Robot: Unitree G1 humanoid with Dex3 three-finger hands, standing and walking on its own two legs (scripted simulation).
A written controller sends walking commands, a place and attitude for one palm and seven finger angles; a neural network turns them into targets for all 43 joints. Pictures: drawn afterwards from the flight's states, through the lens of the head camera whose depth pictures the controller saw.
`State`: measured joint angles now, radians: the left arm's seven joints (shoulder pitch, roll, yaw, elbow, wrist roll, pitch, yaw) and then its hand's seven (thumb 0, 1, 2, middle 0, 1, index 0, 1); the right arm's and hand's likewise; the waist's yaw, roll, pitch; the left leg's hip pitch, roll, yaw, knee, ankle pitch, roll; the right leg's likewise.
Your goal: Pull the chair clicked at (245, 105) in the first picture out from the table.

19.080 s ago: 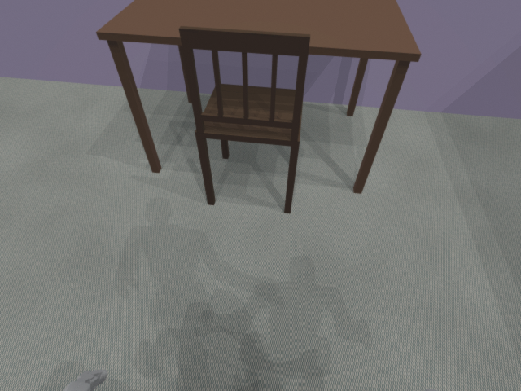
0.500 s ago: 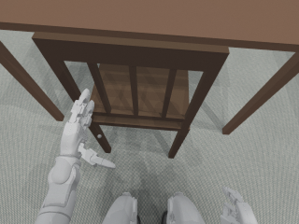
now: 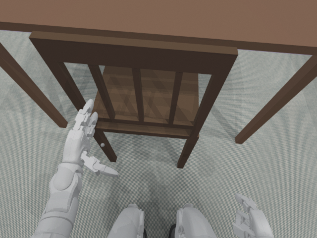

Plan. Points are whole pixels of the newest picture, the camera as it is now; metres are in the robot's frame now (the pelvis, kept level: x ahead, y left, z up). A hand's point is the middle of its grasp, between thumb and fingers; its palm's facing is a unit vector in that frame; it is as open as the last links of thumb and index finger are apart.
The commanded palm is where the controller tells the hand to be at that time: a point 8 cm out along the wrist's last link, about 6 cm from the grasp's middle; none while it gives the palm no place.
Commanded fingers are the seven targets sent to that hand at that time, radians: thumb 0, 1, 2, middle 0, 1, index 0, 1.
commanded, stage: aim the fingers beside a spindle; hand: left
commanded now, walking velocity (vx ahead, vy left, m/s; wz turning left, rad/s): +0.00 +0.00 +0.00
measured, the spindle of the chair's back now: (139, 97) +0.48 +0.07 +0.01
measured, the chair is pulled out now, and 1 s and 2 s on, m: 0.00 0.00 0.00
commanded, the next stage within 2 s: none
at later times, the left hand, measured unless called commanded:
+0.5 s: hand (100, 144) +0.32 +0.14 +0.04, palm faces -0.08 -1.00 -0.04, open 16.9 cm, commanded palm +0.31 +0.21 +0.02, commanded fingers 0.00 -0.50 0.30 -0.06 -0.08 -0.06 -0.08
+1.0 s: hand (101, 151) +0.32 +0.15 -0.01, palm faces -0.09 -1.00 +0.00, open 17.0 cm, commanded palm +0.31 +0.20 +0.02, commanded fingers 0.00 -0.50 0.30 -0.06 -0.08 -0.06 -0.08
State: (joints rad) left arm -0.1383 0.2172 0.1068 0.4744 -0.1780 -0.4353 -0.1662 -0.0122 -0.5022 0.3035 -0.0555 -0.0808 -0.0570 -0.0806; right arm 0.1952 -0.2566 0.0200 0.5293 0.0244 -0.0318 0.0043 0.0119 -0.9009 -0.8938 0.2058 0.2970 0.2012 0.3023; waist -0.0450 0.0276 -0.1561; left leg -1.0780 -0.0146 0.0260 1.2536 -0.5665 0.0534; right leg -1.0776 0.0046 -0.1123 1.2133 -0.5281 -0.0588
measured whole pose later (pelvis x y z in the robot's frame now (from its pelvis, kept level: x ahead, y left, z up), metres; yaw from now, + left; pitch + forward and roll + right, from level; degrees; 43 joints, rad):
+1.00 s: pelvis -0.01 +0.01 +0.00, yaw +0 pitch +22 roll -2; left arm -0.11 0.21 0.09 0.44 -0.18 -0.41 -0.18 -0.01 -0.50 0.30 -0.05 -0.08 -0.06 -0.08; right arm 0.20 -0.25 0.02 0.52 0.03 -0.04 0.00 0.01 -0.90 -0.89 0.21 0.30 0.20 0.30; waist -0.05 0.03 -0.15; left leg -1.09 -0.02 0.03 1.27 -0.56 0.07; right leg -1.08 0.00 -0.11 1.22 -0.52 -0.05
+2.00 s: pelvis +0.00 +0.01 +0.00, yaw +0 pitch +22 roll -3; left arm -0.08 0.22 0.07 0.40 -0.20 -0.39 -0.19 -0.01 -0.50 0.30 -0.05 -0.08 -0.05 -0.08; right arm 0.20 -0.25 0.02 0.52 0.03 -0.03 0.00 0.01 -0.90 -0.89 0.21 0.30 0.20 0.30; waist -0.05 0.04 -0.14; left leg -1.08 -0.02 0.02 1.26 -0.57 0.06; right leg -1.07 0.01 -0.12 1.21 -0.53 -0.05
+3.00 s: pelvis +0.00 +0.01 +0.00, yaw -1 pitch +23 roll -3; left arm -0.31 0.23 0.12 0.57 -0.16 -0.45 -0.15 -0.01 -0.50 0.30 -0.05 -0.08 -0.05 -0.08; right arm 0.23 -0.26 0.01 0.57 0.02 -0.03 0.00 0.01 -0.90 -0.89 0.21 0.30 0.20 0.30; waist -0.08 0.04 -0.14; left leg -1.10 -0.01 0.03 1.25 -0.56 0.07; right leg -1.09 0.01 -0.11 1.19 -0.51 -0.04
